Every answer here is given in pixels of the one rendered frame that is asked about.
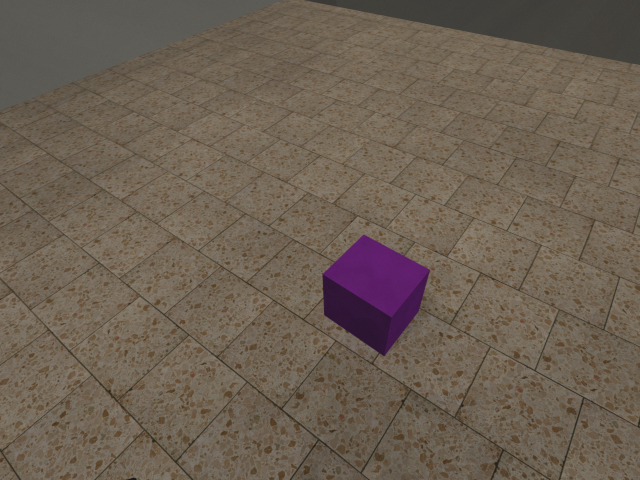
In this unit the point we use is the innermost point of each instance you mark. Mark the carton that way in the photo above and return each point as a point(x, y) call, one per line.
point(373, 292)

